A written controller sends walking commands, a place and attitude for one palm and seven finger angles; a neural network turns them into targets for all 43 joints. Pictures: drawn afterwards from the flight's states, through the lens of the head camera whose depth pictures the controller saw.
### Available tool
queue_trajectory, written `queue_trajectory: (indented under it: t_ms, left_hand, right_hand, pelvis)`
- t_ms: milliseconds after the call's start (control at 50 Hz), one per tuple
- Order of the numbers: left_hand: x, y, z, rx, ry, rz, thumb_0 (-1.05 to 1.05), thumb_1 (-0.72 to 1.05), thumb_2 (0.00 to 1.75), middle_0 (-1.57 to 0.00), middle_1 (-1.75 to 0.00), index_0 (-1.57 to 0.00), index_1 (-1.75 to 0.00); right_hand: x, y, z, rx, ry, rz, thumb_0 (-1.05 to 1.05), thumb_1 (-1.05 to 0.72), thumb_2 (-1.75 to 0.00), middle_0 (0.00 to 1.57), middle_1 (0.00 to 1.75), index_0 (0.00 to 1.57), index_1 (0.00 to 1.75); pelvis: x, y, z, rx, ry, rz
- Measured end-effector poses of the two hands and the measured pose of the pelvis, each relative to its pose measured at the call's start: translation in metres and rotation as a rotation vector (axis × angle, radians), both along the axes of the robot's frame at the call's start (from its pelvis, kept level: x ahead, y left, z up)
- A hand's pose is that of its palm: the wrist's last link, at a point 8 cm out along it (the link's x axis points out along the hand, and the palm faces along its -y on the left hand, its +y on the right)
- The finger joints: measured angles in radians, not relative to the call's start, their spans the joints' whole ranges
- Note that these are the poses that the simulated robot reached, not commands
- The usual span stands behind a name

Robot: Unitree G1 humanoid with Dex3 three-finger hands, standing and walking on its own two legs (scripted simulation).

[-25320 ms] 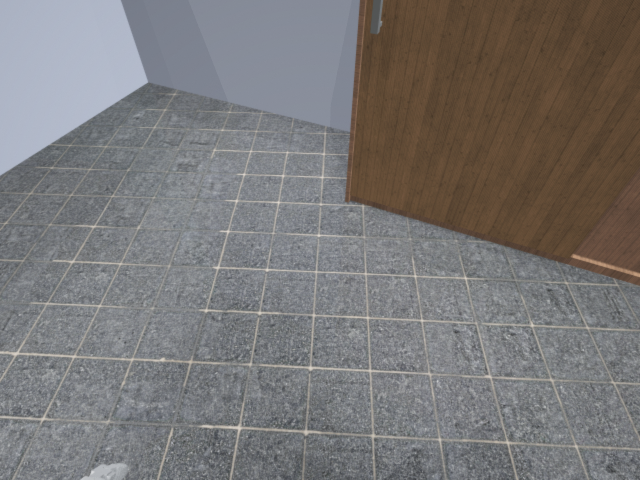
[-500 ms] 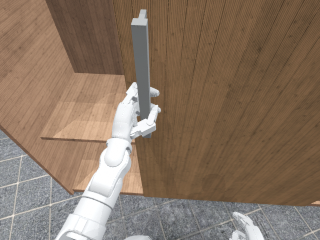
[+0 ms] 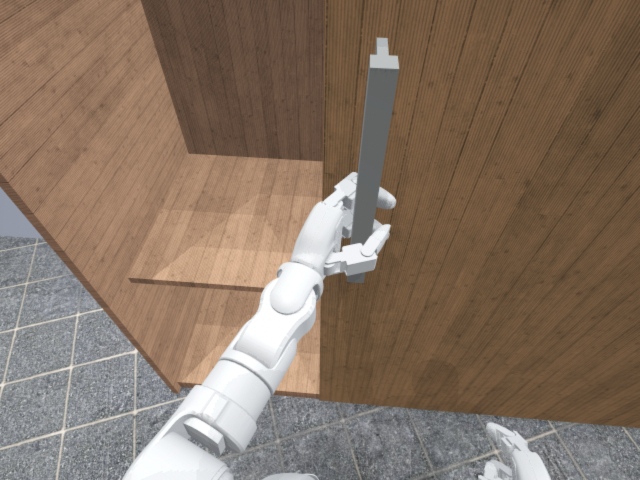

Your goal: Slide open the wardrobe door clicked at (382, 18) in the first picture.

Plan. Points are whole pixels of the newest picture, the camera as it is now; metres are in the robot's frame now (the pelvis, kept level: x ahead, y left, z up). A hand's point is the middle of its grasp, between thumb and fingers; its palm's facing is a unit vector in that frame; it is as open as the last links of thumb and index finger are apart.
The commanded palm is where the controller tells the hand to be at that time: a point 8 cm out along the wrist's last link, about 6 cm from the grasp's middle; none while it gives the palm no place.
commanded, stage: stop walking and hold the door there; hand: left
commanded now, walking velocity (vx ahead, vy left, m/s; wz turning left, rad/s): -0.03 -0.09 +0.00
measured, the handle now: (366, 184) +0.41 +0.00 +0.17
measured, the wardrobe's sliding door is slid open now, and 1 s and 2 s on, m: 0.44 0.44 0.44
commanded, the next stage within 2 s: loosen the grip on the handle in 0.66 s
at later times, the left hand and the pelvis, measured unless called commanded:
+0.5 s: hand (366, 251) +0.35 -0.01 +0.12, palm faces -0.43 -0.90 -0.09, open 6.0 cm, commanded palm +0.35 +0.02 +0.10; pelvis -0.02 +0.02 +0.02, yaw -4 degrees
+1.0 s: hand (364, 249) +0.35 +0.00 +0.12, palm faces -0.29 -0.95 -0.08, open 8.7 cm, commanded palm +0.34 +0.05 +0.13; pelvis -0.06 -0.02 +0.00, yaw -6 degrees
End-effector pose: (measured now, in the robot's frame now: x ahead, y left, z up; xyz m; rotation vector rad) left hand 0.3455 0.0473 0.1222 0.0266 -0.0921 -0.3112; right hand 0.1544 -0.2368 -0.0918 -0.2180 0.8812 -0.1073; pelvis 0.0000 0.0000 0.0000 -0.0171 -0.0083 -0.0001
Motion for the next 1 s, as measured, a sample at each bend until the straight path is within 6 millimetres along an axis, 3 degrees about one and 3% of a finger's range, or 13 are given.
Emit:
queue_trajectory:
  t_ms: [140,260,340,520,660,800,880,1000]
  left_hand:
    - [0.008,0.002,-0.008,-0.062,-0.094,-0.115,-0.04,0.65,0.77,-0.43,-1.40,-0.30,-1.38]
    - [0.008,0.003,-0.006,-0.059,-0.059,-0.147,-0.03,0.67,0.75,-0.45,-1.40,-0.30,-1.38]
    - [0.010,0.004,-0.004,-0.031,-0.036,-0.160,-0.03,0.65,0.76,-0.45,-1.40,-0.33,-1.39]
    - [0.011,0.004,-0.002,0.050,-0.026,-0.129,-0.08,0.60,0.80,-0.45,-1.40,-0.38,-1.40]
    - [0.005,-0.001,-0.001,0.087,-0.033,0.000,-0.09,0.60,0.82,-0.47,-1.40,-0.34,-1.40]
    - [0.007,-0.002,0.004,0.142,-0.006,0.013,-0.07,0.58,0.82,-0.46,-1.40,-0.32,-1.40]
    - [0.009,0.005,0.006,0.106,0.039,-0.022,-0.06,0.50,0.76,-0.51,-1.39,-0.37,-1.40]
    - [0.002,0.006,0.002,0.047,0.016,0.020,-0.02,0.22,0.59,-0.45,-1.36,-0.39,-1.38]
  right_hand:
    - [-0.030,0.024,-0.021,-0.019,0.043,-0.085,0.01,-0.90,-0.90,0.20,0.30,0.20,0.30]
    - [-0.061,0.062,-0.021,0.080,0.137,-0.095,0.01,-0.90,-0.90,0.20,0.30,0.20,0.30]
    - [-0.066,0.068,-0.013,0.086,0.159,-0.080,-0.01,-0.91,-0.90,0.20,0.30,0.21,0.30]
    - [-0.045,0.038,-0.001,0.035,0.080,-0.019,0.00,-0.91,-0.90,0.20,0.30,0.21,0.30]
    - [-0.035,0.000,-0.010,0.037,-0.010,-0.045,0.01,-0.90,-0.90,0.20,0.30,0.21,0.30]
    - [-0.058,-0.032,-0.013,-0.012,0.028,-0.114,0.01,-0.90,-0.90,0.20,0.30,0.20,0.30]
    - [-0.082,-0.039,0.001,-0.004,-0.015,-0.120,0.01,-0.90,-0.90,0.20,0.30,0.20,0.30]
    - [-0.125,-0.048,0.008,-0.010,-0.058,-0.162,0.01,-0.90,-0.90,0.20,0.30,0.20,0.30]
  pelvis:
    - [-0.005,0.029,-0.022,0.013,0.002,-0.052]
    - [-0.008,0.039,0.001,-0.011,0.019,-0.085]
    - [-0.010,0.038,0.012,-0.042,0.038,-0.085]
    - [-0.021,0.018,0.015,-0.046,0.047,-0.075]
    - [-0.034,-0.010,0.001,-0.001,0.035,-0.077]
    - [-0.036,-0.013,-0.001,0.008,0.018,-0.063]
    - [-0.044,-0.014,0.003,0.043,0.052,-0.075]
    - [-0.060,-0.016,-0.003,0.041,0.058,-0.103]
